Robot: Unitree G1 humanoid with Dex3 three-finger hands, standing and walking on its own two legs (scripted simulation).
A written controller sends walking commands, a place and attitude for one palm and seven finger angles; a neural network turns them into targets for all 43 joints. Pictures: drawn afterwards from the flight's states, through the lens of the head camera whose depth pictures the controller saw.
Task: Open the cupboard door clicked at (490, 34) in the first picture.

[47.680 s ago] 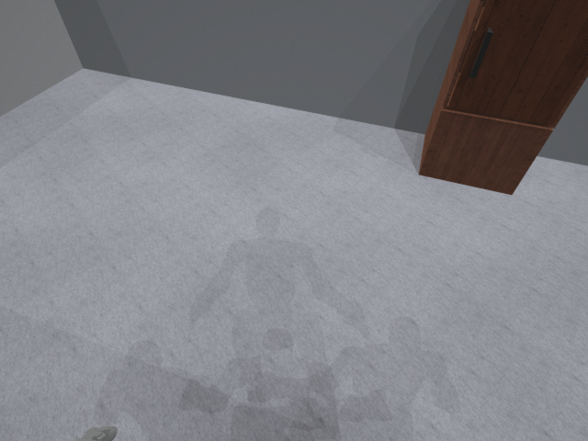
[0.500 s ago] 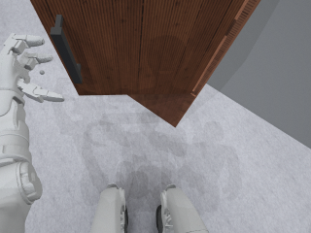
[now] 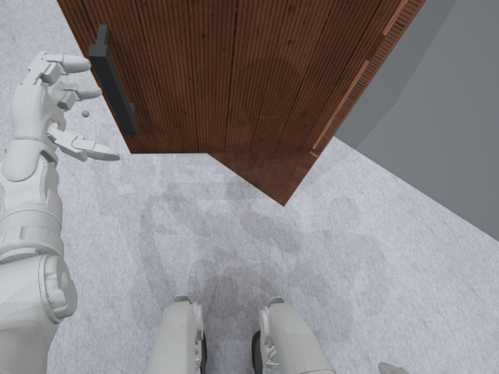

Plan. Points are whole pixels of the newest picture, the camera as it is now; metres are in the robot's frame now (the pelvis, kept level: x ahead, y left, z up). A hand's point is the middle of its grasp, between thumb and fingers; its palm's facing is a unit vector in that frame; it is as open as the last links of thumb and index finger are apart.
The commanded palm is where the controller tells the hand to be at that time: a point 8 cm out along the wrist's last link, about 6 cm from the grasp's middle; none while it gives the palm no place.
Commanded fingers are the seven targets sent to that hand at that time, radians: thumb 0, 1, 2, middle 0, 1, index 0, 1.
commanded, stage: slide the fingers in behind the handle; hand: left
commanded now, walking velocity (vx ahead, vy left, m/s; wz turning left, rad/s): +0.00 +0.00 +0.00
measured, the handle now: (118, 87) +0.54 +0.19 +0.05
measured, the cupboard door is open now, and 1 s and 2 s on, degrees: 40 40 40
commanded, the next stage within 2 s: close the thumb around the handle in 1.66 s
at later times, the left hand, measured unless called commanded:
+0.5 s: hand (102, 116) +0.49 +0.20 +0.04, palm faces +0.01 -1.00 -0.02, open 14.0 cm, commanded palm +0.47 +0.24 +0.04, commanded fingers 0.00 -0.50 0.30 -0.30 -1.20 -0.30 -1.20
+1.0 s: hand (128, 115) +0.49 +0.17 +0.04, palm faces +0.01 -1.00 -0.01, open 14.0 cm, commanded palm +0.47 +0.20 +0.04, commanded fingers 0.00 -0.50 0.30 -0.30 -1.20 -0.30 -1.20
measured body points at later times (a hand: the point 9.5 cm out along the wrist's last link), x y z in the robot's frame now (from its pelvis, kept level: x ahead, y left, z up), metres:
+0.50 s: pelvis +0.00 +0.00 +0.00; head +0.15 +0.03 +0.43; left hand +0.48 +0.26 +0.05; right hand +0.05 -0.28 -0.10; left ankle +0.05 +0.09 -0.60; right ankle +0.02 -0.12 -0.60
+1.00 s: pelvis +0.00 +0.00 +0.00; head +0.15 +0.02 +0.43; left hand +0.49 +0.22 +0.05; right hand +0.05 -0.27 -0.11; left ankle +0.05 +0.09 -0.60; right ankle +0.02 -0.12 -0.60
